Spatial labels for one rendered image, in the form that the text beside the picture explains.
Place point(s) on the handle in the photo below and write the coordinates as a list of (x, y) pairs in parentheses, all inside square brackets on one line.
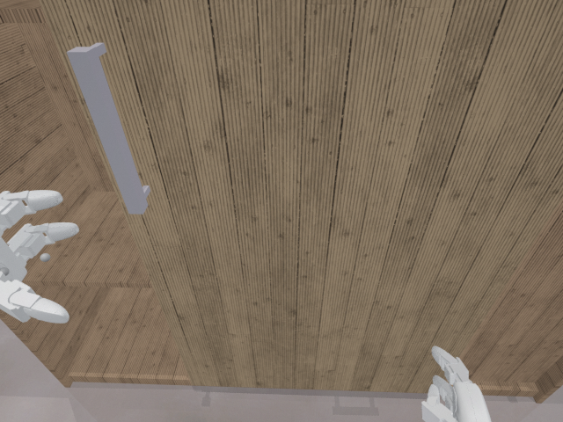
[(93, 84)]

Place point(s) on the wardrobe door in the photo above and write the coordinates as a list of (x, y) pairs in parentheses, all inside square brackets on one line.
[(521, 336), (336, 186)]

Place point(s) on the robot right hand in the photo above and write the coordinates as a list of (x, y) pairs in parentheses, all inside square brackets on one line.
[(464, 401)]

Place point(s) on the robot left hand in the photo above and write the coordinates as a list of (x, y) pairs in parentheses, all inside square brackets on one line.
[(16, 298)]

